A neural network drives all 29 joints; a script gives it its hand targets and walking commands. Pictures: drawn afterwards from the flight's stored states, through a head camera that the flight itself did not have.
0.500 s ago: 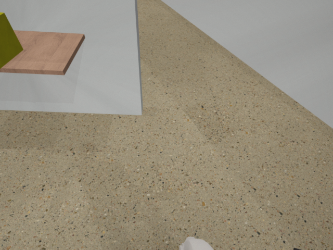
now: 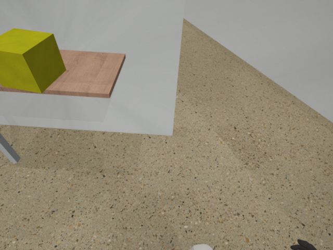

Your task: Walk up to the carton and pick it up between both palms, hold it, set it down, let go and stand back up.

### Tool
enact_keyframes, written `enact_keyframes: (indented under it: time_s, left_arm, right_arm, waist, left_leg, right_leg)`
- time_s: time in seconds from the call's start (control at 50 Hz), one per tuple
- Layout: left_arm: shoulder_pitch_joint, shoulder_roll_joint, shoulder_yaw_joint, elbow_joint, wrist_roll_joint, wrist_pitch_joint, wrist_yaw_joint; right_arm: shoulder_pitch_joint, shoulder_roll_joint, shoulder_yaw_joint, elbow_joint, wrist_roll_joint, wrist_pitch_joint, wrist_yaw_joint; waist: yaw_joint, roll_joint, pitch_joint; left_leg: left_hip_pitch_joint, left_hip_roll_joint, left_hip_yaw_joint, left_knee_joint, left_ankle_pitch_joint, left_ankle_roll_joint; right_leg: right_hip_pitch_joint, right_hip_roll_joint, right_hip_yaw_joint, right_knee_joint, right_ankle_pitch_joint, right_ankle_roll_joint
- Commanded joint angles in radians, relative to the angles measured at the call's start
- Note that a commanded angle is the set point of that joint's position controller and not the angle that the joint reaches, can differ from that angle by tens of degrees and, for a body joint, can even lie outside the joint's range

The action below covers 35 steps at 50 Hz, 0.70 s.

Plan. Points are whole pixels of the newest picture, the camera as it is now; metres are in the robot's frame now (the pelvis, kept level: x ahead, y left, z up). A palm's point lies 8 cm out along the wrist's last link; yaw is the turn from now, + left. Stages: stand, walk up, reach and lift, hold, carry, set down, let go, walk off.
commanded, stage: walk up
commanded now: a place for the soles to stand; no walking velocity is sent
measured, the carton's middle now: (27, 60) +0.87 +0.56 +0.02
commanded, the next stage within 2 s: none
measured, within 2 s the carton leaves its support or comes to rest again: neither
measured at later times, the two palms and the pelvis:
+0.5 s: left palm out of the picture +0.23 +0.49 -0.04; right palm (244, 219) +0.23 -0.21 -0.08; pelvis +0.15 +0.13 +0.01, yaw +0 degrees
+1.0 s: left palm out of the picture +0.39 +0.61 -0.06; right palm (186, 198) +0.30 -0.07 -0.09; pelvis +0.29 +0.27 +0.00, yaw -4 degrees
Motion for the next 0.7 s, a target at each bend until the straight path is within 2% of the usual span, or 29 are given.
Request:
enact_keyframes:
  time_s: [0.0, 0.06, 0.1, 0.12, 0.16, 0.18, 0.2, 0.22, 0.24, 0.26, 0.28, 0.3, 0.32, 0.34, 0.36, 0.38, 0.4, 0.44, 0.46, 0.5, 0.52, 0.54, 0.56, 0.58, 0.6, 0.64, 0.66, 0.68]
  left_arm:
    - [0.071, 0.225, 0.056, -0.048, -0.001, -0.032, 0.001]
    - [0.051, 0.197, 0.054, -0.06, -0.004, -0.024, -0.007]
    - [0.019, 0.184, 0.052, -0.075, 0.001, -0.024, -0.008]
    - [0.023, 0.177, 0.049, -0.08, 0.001, -0.024, -0.008]
    - [0.014, 0.159, 0.045, -0.09, 0.003, -0.027, -0.005]
    - [0.027, 0.149, 0.04, -0.093, 0.001, -0.029, -0.003]
    - [0.079, 0.139, 0.041, -0.087, 0.0, -0.034, 0.0]
    - [0.224, 0.149, 0.055, -0.064, 0.001, -0.04, 0.01]
    - [0.381, 0.253, 0.106, -0.05, 0.015, -0.037, 0.02]
    - [0.338, 0.325, 0.119, -0.1, 0.02, -0.03, 0.026]
    - [0.238, 0.31, 0.112, -0.133, 0.001, -0.03, 0.025]
    - [0.184, 0.292, 0.1, -0.159, -0.001, -0.027, 0.028]
    - [0.1, 0.258, 0.09, -0.163, 0.002, -0.025, 0.027]
    - [0.038, 0.244, 0.081, -0.159, 0.004, -0.028, 0.027]
    - [0.019, 0.244, 0.076, -0.157, 0.011, -0.034, 0.025]
    - [0.034, 0.253, 0.077, -0.156, 0.017, -0.04, 0.022]
    - [0.031, 0.267, 0.081, -0.154, 0.021, -0.043, 0.018]
    - [0.047, 0.285, 0.085, -0.145, 0.029, -0.048, 0.011]
    - [0.045, 0.312, 0.088, -0.139, 0.03, -0.046, 0.009]
    - [-0.011, 0.318, 0.082, -0.147, 0.025, -0.037, 0.004]
    - [-0.041, 0.307, 0.075, -0.143, 0.023, -0.03, 0.002]
    - [-0.024, 0.259, 0.06, -0.133, 0.025, -0.019, 0.0]
    - [-0.082, 0.174, 0.037, -0.153, 0.004, -0.018, 0.001]
    - [-0.104, 0.156, 0.025, -0.18, -0.005, -0.023, 0.014]
    - [-0.105, 0.203, 0.033, -0.164, -0.001, -0.027, 0.022]
    - [-0.003, 0.221, 0.041, -0.108, -0.003, -0.035, 0.014]
    - [0.035, 0.218, 0.046, -0.091, 0.003, -0.033, 0.008]
    - [0.062, 0.213, 0.049, -0.074, 0.002, -0.03, 0.004]
  right_arm:
    - [0.035, -0.249, -0.078, -0.069, 0.002, -0.025, -0.036]
    - [0.078, -0.243, -0.074, -0.06, -0.007, -0.025, -0.035]
    - [0.101, -0.236, -0.073, -0.064, -0.004, -0.024, -0.036]
    - [0.104, -0.233, -0.072, -0.066, -0.004, -0.023, -0.038]
    - [0.12, -0.214, -0.065, -0.076, 0.0, -0.017, -0.04]
    - [0.112, -0.212, -0.065, -0.086, 0.002, -0.014, -0.041]
    - [0.071, -0.214, -0.058, -0.101, 0.004, -0.011, -0.042]
    - [0.004, -0.206, -0.051, -0.135, 0.008, -0.011, -0.042]
    - [0.011, -0.14, -0.035, -0.165, 0.012, -0.019, -0.039]
    - [0.023, -0.152, -0.035, -0.191, 0.011, -0.014, -0.043]
    - [-0.008, -0.252, -0.048, -0.169, 0.008, 0.012, -0.053]
    - [-0.011, -0.253, -0.051, -0.163, 0.017, 0.013, -0.049]
    - [0.01, -0.227, -0.049, -0.14, 0.023, 0.015, -0.047]
    - [0.052, -0.229, -0.058, -0.118, 0.021, 0.021, -0.041]
    - [0.098, -0.226, -0.064, -0.087, 0.012, 0.027, -0.029]
    - [0.097, -0.216, -0.064, -0.079, 0.011, 0.033, -0.018]
    - [0.091, -0.203, -0.062, -0.074, 0.009, 0.037, -0.008]
    - [0.019, -0.19, -0.061, -0.081, 0.0, 0.037, 0.009]
    - [0.003, -0.199, -0.067, -0.081, 0.0, 0.035, 0.015]
    - [0.029, -0.205, -0.076, -0.055, 0.004, 0.026, 0.023]
    - [0.093, -0.197, -0.081, -0.031, 0.004, 0.019, 0.024]
    - [0.164, -0.214, -0.087, -0.002, 0.003, 0.013, 0.02]
    - [0.233, -0.298, -0.093, -0.005, -0.005, 0.005, 0.009]
    - [0.266, -0.375, -0.108, -0.019, -0.002, -0.006, -0.002]
    - [0.218, -0.356, -0.107, -0.027, 0.012, -0.009, -0.014]
    - [0.113, -0.322, -0.1, -0.061, 0.01, -0.013, -0.039]
    - [0.078, -0.294, -0.087, -0.074, 0.008, -0.015, -0.046]
    - [0.067, -0.267, -0.078, -0.074, 0.007, -0.017, -0.046]
  waist:
    - [-0.019, 0.171, 0.058]
    - [-0.042, 0.191, 0.057]
    - [-0.055, 0.167, 0.081]
    - [-0.055, 0.182, 0.072]
    - [-0.059, 0.177, 0.073]
    - [-0.048, 0.161, 0.049]
    - [0.004, 0.134, 0.032]
    - [0.103, 0.088, -0.019]
    - [0.186, -0.131, -0.127]
    - [0.145, -0.219, -0.181]
    - [0.112, 0.009, -0.152]
    - [0.079, 0.039, -0.093]
    - [0.03, 0.047, -0.007]
    - [-0.007, 0.004, 0.054]
    - [-0.016, -0.035, 0.07]
    - [-0.008, -0.069, 0.061]
    - [-0.006, -0.108, 0.051]
    - [0.026, -0.171, 0.059]
    - [0.033, -0.196, 0.066]
    - [0.002, -0.204, 0.075]
    - [-0.04, -0.167, 0.073]
    - [-0.064, -0.069, 0.038]
    - [-0.13, 0.265, 0.062]
    - [-0.161, 0.359, 0.032]
    - [-0.13, 0.195, 0.051]
    - [-0.054, 0.18, 0.022]
    - [-0.037, 0.18, 0.003]
    - [-0.02, 0.177, 0.018]
  left_leg:
    - [0.154, 0.271, -0.55, -0.599, -0.263, 0.156]
    - [0.195, 0.265, -0.442, -0.562, -0.082, 0.184]
    - [0.237, 0.288, -0.435, -0.563, 0.015, 0.187]
    - [0.272, 0.287, -0.415, -0.55, 0.085, 0.188]
    - [0.316, 0.289, -0.368, -0.503, 0.36, 0.168]
    - [0.299, 0.268, -0.321, -0.449, 0.491, 0.16]
    - [0.204, 0.215, -0.205, -0.33, 0.686, 0.119]
    - [0.051, 0.128, -0.09, -0.105, 0.817, 0.046]
    - [-0.169, 0.023, -0.03, 0.252, 0.665, -0.042]
    - [-0.344, -0.088, -0.116, 0.41, -0.084, -0.047]
    - [-0.318, -0.037, -0.28, 0.517, -0.067, -0.019]
    - [-0.327, -0.019, -0.28, 0.538, -0.026, -0.016]
    - [-0.32, 0.013, -0.292, 0.466, -0.007, -0.013]
    - [-0.292, 0.032, -0.311, 0.397, -0.004, -0.023]
    - [-0.254, 0.035, -0.294, 0.375, 0.021, -0.035]
    - [-0.22, 0.04, -0.262, 0.316, 0.017, -0.037]
    - [-0.187, 0.055, -0.23, 0.233, 0.013, -0.038]
    - [-0.159, 0.075, -0.123, 0.099, -0.039, -0.032]
    - [-0.118, 0.076, -0.093, 0.054, -0.071, -0.031]
    - [0.039, 0.049, -0.033, -0.043, -0.032, -0.011]
    - [0.166, 0.024, -0.02, -0.104, 0.002, -0.005]
    - [0.282, -0.023, -0.032, -0.153, -0.068, 0.002]
    - [0.259, 0.121, -0.417, -0.441, -0.425, 0.063]
    - [0.299, 0.314, -0.82, -0.634, -0.494, 0.185]
    - [0.267, 0.344, -0.815, -0.63, -0.446, 0.201]
    - [0.259, 0.324, -0.698, -0.567, -0.383, 0.211]
    - [0.24, 0.314, -0.645, -0.528, -0.287, 0.223]
    - [0.199, 0.288, -0.58, -0.515, -0.186, 0.216]
  right_leg:
    - [-0.216, -0.019, -0.019, -0.047, 0.067, 0.024]
    - [-0.143, 0.005, -0.058, -0.177, -0.008, 0.022]
    - [-0.146, 0.006, -0.074, -0.237, 0.009, 0.012]
    - [-0.137, 0.008, -0.083, -0.275, 0.018, 0.012]
    - [-0.114, 0.01, -0.128, -0.329, 0.039, 0.001]
    - [-0.04, 0.009, -0.147, -0.377, 0.061, -0.005]
    - [0.141, 0.032, -0.181, -0.49, 0.092, -0.021]
    - [0.398, 0.044, -0.181, -0.659, 0.188, -0.036]
    - [0.643, -0.139, 0.144, -0.751, 0.04, -0.116]
    - [0.656, -0.434, 0.694, -0.939, 0.015, -0.26]
    - [0.558, -0.444, 0.669, -0.921, -0.074, -0.279]
    - [0.513, -0.418, 0.561, -0.883, -0.029, -0.269]
    - [0.392, -0.38, 0.434, -0.874, -0.006, -0.237]
    - [0.287, -0.352, 0.343, -0.873, -0.021, -0.217]
    - [0.228, -0.34, 0.267, -0.868, 0.055, -0.219]
    - [0.19, -0.328, 0.22, -0.851, 0.068, -0.218]
    - [0.168, -0.309, 0.17, -0.842, 0.029, -0.208]
    - [0.13, -0.291, 0.145, -0.848, -0.074, -0.205]
    - [0.103, -0.287, 0.136, -0.845, -0.129, -0.199]
    - [-0.028, -0.246, 0.088, -0.812, -0.25, -0.16]
    - [-0.129, -0.215, 0.029, -0.723, -0.279, -0.138]
    - [-0.196, -0.154, -0.035, -0.564, -0.306, -0.111]
    - [-0.31, 0.023, -0.156, -0.214, -0.275, -0.039]
    - [-0.418, 0.094, -0.078, 0.036, -0.207, -0.011]
    - [-0.41, 0.051, 0.028, 0.105, -0.105, -0.012]
    - [-0.343, -0.005, -0.012, 0.083, -0.018, -0.004]
    - [-0.293, -0.015, -0.028, 0.052, -0.015, 0.003]
    - [-0.237, -0.015, -0.039, 0.011, -0.021, 0.007]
